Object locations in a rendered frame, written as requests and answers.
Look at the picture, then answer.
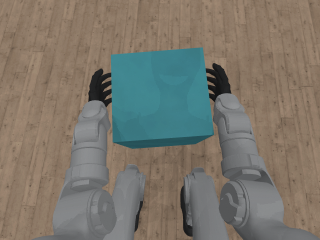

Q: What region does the robot right thigh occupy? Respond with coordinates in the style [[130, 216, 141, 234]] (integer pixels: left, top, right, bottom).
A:
[[183, 172, 230, 240]]

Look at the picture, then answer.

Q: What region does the robot right hand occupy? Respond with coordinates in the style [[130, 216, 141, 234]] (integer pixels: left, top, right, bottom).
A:
[[205, 63, 232, 102]]

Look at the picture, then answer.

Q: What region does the left robot shin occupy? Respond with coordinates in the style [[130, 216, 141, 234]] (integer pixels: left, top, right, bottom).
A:
[[115, 164, 140, 215]]

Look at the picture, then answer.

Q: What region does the robot left hand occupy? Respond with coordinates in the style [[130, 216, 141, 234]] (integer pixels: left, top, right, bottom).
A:
[[88, 68, 112, 107]]

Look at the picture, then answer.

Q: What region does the robot left forearm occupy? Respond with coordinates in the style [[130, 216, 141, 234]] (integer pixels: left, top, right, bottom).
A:
[[52, 100, 111, 230]]

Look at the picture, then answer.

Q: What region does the robot right forearm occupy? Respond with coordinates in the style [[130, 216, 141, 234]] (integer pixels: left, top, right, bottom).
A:
[[213, 93, 284, 216]]

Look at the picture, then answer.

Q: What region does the carton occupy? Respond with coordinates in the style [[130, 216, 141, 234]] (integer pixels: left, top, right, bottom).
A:
[[111, 47, 214, 149]]

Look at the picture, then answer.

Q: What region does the robot right upper arm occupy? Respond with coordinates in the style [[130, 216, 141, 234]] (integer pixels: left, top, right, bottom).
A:
[[219, 179, 320, 240]]

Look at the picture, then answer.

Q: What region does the robot left upper arm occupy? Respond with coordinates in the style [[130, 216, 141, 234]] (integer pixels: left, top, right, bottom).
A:
[[31, 188, 117, 240]]

